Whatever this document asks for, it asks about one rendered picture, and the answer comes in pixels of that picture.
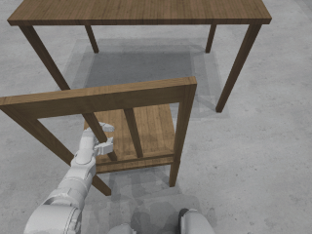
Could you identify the robot left hand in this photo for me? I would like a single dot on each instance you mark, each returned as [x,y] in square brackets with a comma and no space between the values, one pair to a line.
[88,140]

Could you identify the table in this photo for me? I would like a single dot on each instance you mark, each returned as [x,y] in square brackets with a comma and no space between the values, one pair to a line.
[141,12]

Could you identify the left robot upper arm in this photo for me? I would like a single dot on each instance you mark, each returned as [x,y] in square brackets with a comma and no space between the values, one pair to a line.
[55,219]

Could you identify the left robot forearm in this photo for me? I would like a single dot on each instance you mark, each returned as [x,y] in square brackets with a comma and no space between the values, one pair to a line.
[75,186]

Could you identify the robot right foot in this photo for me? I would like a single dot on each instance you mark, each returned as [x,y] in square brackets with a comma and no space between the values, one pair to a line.
[181,214]

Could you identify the chair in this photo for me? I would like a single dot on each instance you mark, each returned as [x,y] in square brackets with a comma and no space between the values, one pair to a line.
[144,134]

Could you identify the right robot thigh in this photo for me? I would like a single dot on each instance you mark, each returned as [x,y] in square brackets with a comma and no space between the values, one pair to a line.
[193,223]

